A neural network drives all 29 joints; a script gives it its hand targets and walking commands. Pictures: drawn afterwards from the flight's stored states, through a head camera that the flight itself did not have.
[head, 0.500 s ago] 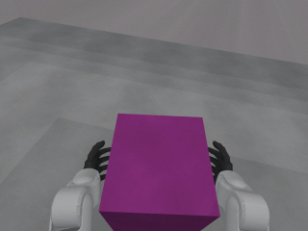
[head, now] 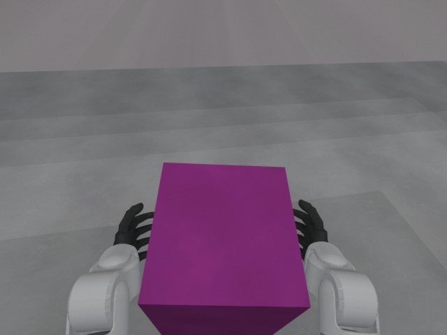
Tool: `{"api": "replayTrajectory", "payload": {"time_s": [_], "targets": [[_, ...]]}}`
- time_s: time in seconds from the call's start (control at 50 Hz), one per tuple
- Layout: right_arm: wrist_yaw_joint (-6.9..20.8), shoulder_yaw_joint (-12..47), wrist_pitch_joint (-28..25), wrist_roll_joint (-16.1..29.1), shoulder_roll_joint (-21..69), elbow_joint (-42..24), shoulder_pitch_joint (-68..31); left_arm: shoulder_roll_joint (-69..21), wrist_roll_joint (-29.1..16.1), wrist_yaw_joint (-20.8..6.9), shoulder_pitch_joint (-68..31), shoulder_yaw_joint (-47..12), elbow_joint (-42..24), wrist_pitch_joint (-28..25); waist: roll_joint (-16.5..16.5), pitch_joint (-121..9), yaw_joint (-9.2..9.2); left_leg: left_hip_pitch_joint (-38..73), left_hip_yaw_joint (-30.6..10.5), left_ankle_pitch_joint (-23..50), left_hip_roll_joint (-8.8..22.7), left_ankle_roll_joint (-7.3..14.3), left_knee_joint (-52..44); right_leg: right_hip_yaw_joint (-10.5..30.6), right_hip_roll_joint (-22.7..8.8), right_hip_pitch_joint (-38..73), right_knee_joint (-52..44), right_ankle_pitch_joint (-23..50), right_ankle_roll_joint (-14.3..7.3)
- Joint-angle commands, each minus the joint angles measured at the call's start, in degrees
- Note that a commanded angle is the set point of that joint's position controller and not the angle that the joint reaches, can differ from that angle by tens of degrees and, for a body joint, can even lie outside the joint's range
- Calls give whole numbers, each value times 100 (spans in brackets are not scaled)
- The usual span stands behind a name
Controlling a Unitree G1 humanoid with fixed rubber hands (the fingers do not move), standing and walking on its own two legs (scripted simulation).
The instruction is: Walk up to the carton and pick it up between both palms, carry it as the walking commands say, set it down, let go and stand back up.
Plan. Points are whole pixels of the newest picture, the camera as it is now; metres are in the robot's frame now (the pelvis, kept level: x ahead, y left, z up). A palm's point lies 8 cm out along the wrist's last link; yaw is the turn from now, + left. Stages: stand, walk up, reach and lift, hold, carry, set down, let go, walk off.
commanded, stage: carry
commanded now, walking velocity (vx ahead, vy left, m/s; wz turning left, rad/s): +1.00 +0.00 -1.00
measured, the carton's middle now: (220, 256) +0.25 +0.02 +0.03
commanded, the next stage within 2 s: none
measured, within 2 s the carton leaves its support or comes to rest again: neither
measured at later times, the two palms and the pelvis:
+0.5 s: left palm (223, 141) +0.55 +0.03 +0.05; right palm (344, 162) +0.50 -0.26 +0.06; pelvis +0.28 -0.06 +0.00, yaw -14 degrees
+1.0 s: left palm (238, 98) +0.66 +0.00 +0.11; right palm (352, 122) +0.58 -0.28 +0.12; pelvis +0.40 -0.07 +0.01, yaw -16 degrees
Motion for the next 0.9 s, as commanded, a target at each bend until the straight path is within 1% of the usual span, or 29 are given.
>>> {"api": "replayTrajectory", "payload": {"time_s": [0.0,0.02,0.04,0.08,0.14,0.18,0.22,0.24,0.26,0.28,0.3,0.32,0.34,0.36,0.38,0.4,0.42,0.46,0.5,0.58,0.62,0.64,0.66,0.68,0.7,0.72,0.74,0.8,0.88], "targets": [[509,3104,121,1222,4750,-661,-1455,-4339,-1726,-1070,-2746,-3723,-825,-95,961,-1468,-408,4404,-3566,-383,2609,822,-1550,-303,-839,-3564,2733,436,334],[524,3131,150,1274,4822,-683,-1659,-4415,-1718,-1082,-2802,-3639,-718,-65,563,-1109,-420,4037,-3067,-842,2589,801,-1759,-247,-1135,-3756,2633,626,335],[556,3167,156,1324,4823,-734,-1850,-4496,-1672,-1081,-2796,-3598,-598,-66,497,-819,-398,3751,-2508,-1017,2423,618,-1918,-277,-1287,-3751,2278,782,345],[637,3186,189,1469,4714,-865,-2113,-4530,-1561,-1010,-2783,-3523,-550,-104,790,-211,-362,3181,-1454,-915,2160,337,-2216,-617,-1376,-3485,1447,1049,365],[718,3383,288,1750,4673,-1129,-2405,-4466,-1301,-821,-2606,-3429,-671,-118,1144,98,-416,3167,-159,1672,1593,291,-1966,-1268,-1116,-3053,-134,1046,251],[798,3413,375,1875,4604,-1185,-2367,-4418,-1112,-682,-2374,-3360,-809,-99,1549,71,-377,2753,595,3198,1171,122,-1687,-1907,-626,-2077,-1069,1369,119],[860,3425,456,1942,4567,-1245,-2326,-4398,-995,-586,-2276,-3329,-944,-75,1893,-371,-322,2742,914,5024,1057,2,-980,-2331,-77,-1059,-1450,1872,-13],[884,3433,500,1953,4495,-1241,-2286,-4325,-908,-562,-2193,-3280,-942,-40,1988,-514,-270,2647,971,5318,1079,-67,-510,-2364,69,-565,-1504,2087,-81],[894,3428,535,1962,4491,-1218,-2220,-4320,-880,-554,-2304,-3248,-1002,-7,1895,-800,-214,2435,1039,5114,1079,-162,351,-2285,137,157,-1780,2433,-198],[909,3410,556,1982,4430,-1326,-2353,-4317,-867,-558,-2306,-3215,-1032,18,1670,-1070,-63,1903,1035,4153,935,-297,1344,-2100,35,999,-2092,2832,-355],[897,3324,607,1936,4353,-1327,-2481,-4227,-891,-568,-2266,-3137,-1058,50,1006,-1299,136,691,789,1820,680,-396,2746,-943,-821,1999,-2356,3270,-565],[880,3398,697,1888,4426,-1234,-2204,-4050,-856,-551,-2046,-2998,-960,93,-174,-1052,-56,-422,565,-1982,-41,-367,3838,397,-1730,2492,-2316,5779,-620],[822,3510,737,1752,4490,-1105,-1853,-4165,-1087,-599,-2045,-3188,-989,104,-656,-1693,-139,-1365,-416,-2114,-225,-410,4633,1924,-2865,3212,-2629,6304,-1252],[833,3416,705,1760,4739,-994,-1915,-4418,-1208,-676,-2201,-3264,-853,109,-385,-1823,-183,-1403,-920,-1970,10,-319,4710,1939,-2945,2943,-2812,6128,-1362],[879,3472,599,1837,5104,-1114,-2135,-4790,-1374,-780,-2480,-3441,-971,19,-214,-1712,-157,-1204,-995,-1823,78,-277,4507,1564,-2729,2389,-2799,6091,-1212],[888,3496,467,1819,5337,-1193,-2251,-5092,-1524,-883,-2677,-3560,-1050,-65,101,-1770,-143,-1013,-1080,-1633,163,-275,4175,1246,-2594,2041,-2835,5622,-1116],[905,3526,353,1790,5586,-1157,-2367,-5462,-1643,-966,-2850,-3646,-1026,-155,58,-1738,-125,-700,-1062,-1544,207,-255,3741,899,-2492,1611,-2910,5271,-997],[898,3523,152,1641,5710,-1094,-2211,-5704,-1779,-1104,-2888,-3743,-997,-320,70,-1756,-127,-293,-927,-1455,52,-160,2671,429,-2344,1386,-3026,5590,-783],[869,3539,-21,1577,5741,-1215,-2105,-5728,-1945,-1166,-3070,-3945,-1302,-478,15,-1865,-132,46,-829,-1370,-111,-80,1734,174,-2310,1355,-3052,5836,-698],[790,3545,-85,1454,5460,-1364,-1825,-5344,-1946,-1202,-2779,-3978,-1498,-528,-136,-2034,-156,727,-545,-516,-386,103,445,-267,-2118,1408,-2969,5713,-439],[764,3564,-13,1434,5247,-1493,-1833,-5162,-1881,-1168,-2648,-3942,-1507,-459,-202,-1960,-170,1014,-397,-154,-406,143,-122,-360,-2036,1322,-2822,5254,-370],[753,3512,55,1409,5168,-1431,-1747,-5070,-1861,-1132,-2652,-3939,-1500,-401,-56,-1871,-210,1288,-278,155,-403,147,-634,-455,-1951,1185,-2691,4889,-303],[754,3523,128,1411,5062,-1450,-1778,-4957,-1783,-1102,-2543,-3886,-1435,-337,-29,-1797,-225,1666,-320,415,-241,167,-990,-439,-1896,889,-2629,4402,-188],[756,3488,219,1396,4939,-1412,-1734,-4869,-1717,-1062,-2449,-3854,-1347,-256,154,-1837,-234,2114,-639,665,171,220,-1095,-463,-1809,521,-2512,3712,-64],[754,3422,269,1384,4786,-1406,-1861,-4764,-1659,-1044,-2415,-3820,-1351,-181,570,-1778,-199,2180,-1089,1179,627,405,-827,-553,-1589,169,-2412,2857,146],[757,3417,340,1382,4701,-1310,-1876,-4676,-1613,-1028,-2443,-3779,-1340,-105,757,-1661,-191,1979,-1245,1164,792,571,-840,-569,-1449,135,-2443,1905,241],[759,3423,409,1357,4691,-1213,-1854,-4669,-1605,-1018,-2528,-3770,-1297,-45,740,-1528,-182,1854,-1190,1143,796,583,-820,-533,-1438,129,-2578,1694,247],[776,3407,595,1359,4639,-1012,-2106,-4497,-1464,-959,-2741,-3602,-1035,97,424,-959,-192,1260,-872,-59,399,277,-830,-323,-1660,176,-3027,1956,146],[769,3345,725,1401,4656,-849,-2407,-4470,-1397,-895,-2927,-3431,-821,207,372,-897,-223,1347,-927,660,410,264,-678,-384,-1627,153,-2840,2629,129]]}}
